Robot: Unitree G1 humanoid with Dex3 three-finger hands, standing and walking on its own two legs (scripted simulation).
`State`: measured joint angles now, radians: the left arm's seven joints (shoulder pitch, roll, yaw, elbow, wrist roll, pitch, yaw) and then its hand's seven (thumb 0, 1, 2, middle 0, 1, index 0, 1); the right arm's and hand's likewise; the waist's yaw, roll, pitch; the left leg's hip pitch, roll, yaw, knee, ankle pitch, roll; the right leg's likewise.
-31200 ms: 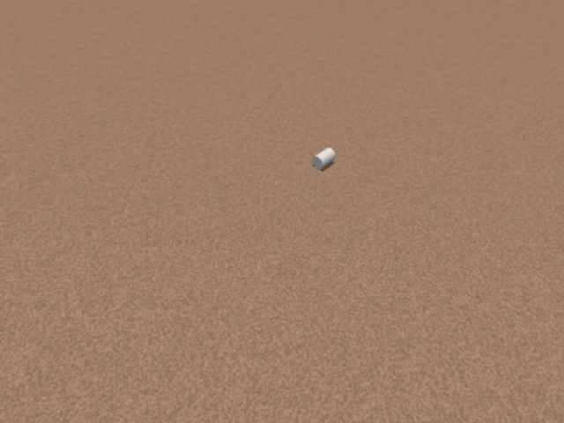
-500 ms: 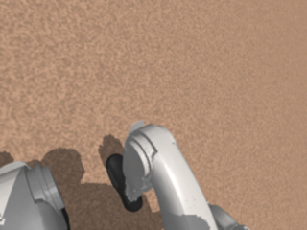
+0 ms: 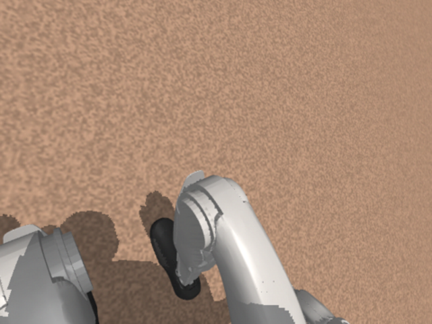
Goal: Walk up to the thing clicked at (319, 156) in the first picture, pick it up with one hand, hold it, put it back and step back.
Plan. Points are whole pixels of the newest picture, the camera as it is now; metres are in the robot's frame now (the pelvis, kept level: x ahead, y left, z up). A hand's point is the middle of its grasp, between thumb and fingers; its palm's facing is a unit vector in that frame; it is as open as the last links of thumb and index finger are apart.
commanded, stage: withdraw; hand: left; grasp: from above
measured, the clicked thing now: out of the picture +0.47 +0.34 -0.27
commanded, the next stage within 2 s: home in 0.68 s
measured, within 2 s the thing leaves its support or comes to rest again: neither
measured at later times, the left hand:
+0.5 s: hand out of the picture +0.44 +0.34 -0.06, palm faces -0.47 -0.13 -0.87, open 13.3 cm
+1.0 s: hand out of the picture +0.45 +0.33 -0.13, palm faces -0.33 -0.17 -0.93, open 12.3 cm
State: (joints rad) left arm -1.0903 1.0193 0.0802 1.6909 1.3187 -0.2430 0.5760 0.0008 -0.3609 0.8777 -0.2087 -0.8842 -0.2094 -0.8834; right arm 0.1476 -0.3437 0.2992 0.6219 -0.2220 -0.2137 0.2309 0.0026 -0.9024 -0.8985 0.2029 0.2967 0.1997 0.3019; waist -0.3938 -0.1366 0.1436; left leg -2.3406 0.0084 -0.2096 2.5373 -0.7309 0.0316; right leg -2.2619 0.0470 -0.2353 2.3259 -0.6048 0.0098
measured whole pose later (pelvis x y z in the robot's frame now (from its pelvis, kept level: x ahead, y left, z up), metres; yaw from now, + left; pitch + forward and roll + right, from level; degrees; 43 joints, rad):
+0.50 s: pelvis +0.00 -0.01 +0.07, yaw +8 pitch +35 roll -8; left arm -0.99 0.71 -0.05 1.28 1.10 -0.08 0.15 0.00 -0.37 0.89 -0.23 -0.85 -0.22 -0.86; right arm 0.16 -0.30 0.09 0.64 -0.07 -0.01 0.16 0.00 -0.91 -0.90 0.20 0.30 0.20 0.30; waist -0.24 0.02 -0.09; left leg -2.18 -0.01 -0.09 2.25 -0.68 0.02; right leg -2.14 0.02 -0.12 2.15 -0.62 -0.01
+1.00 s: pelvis +0.00 -0.01 +0.03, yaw +7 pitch +35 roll -9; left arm -1.02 0.75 0.07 1.39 1.18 -0.18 0.39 0.00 -0.16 0.90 -0.26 -0.70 -0.24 -0.72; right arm 0.24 -0.25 0.12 0.70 -0.13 -0.06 0.12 0.00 -0.90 -0.89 0.20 0.30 0.20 0.30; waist -0.28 -0.01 -0.04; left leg -2.33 -0.02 -0.09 2.39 -0.67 0.03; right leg -2.28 0.01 -0.13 2.27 -0.61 -0.01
